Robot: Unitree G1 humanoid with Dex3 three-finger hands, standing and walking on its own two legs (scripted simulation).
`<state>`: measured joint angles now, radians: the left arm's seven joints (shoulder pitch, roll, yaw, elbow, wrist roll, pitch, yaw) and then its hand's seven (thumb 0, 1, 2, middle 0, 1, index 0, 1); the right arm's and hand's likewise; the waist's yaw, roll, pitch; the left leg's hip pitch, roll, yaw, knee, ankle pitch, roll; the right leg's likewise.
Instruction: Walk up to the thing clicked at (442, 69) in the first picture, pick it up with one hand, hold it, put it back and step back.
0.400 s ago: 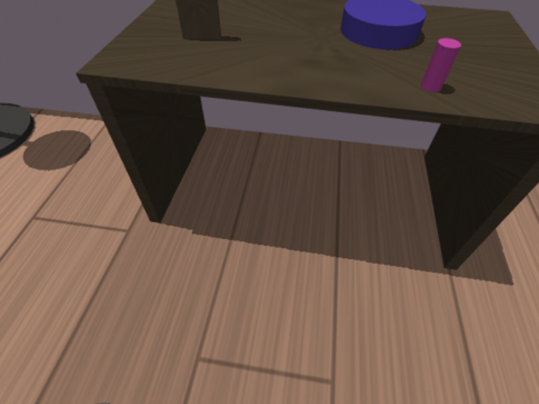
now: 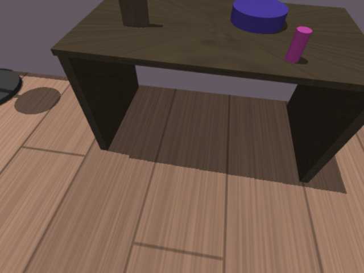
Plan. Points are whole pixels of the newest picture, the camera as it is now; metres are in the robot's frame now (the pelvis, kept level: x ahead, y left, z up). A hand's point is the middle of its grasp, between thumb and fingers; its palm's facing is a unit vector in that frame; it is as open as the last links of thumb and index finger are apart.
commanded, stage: stand
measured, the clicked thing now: (297, 45) +0.88 -0.45 +0.04
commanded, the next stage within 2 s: walk up in 0.72 s
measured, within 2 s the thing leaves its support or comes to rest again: neither
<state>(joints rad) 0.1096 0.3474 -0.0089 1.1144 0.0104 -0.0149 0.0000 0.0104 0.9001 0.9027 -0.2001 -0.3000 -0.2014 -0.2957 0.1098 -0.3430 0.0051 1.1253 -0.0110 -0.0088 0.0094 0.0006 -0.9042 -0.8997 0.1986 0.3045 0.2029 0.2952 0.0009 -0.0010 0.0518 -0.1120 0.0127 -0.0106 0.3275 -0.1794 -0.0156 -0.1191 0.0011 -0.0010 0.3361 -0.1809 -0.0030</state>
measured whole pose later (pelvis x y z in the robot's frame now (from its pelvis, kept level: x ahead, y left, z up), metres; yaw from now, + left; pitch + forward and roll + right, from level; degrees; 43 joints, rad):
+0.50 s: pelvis +0.00 +0.00 +0.00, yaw +0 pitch -2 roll +0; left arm 0.12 0.35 -0.01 1.11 0.01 -0.01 0.00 0.01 0.90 0.90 -0.20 -0.30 -0.20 -0.30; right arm 0.11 -0.35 0.00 1.13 -0.01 -0.01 0.01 0.00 -0.90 -0.90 0.20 0.30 0.20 0.30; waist 0.00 0.00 0.05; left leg -0.10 0.01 -0.01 0.32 -0.18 -0.01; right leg -0.11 0.00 0.00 0.33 -0.18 0.00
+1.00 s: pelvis +0.04 +0.02 -0.01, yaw -9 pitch -1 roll +0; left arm 0.31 0.39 0.06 1.01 0.03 0.00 -0.02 0.01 0.90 0.90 -0.20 -0.30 -0.20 -0.30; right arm 0.22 -0.40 -0.09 0.95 -0.05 -0.05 0.05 0.00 -0.90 -0.90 0.20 0.30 0.20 0.30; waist -0.02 0.00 0.04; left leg -0.10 -0.01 0.07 0.45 -0.33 0.04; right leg -0.34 0.03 0.06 0.80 -0.43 -0.01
